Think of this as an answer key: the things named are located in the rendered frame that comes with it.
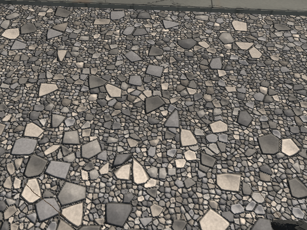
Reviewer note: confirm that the right robot hand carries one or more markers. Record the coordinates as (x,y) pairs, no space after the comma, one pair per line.
(287,224)

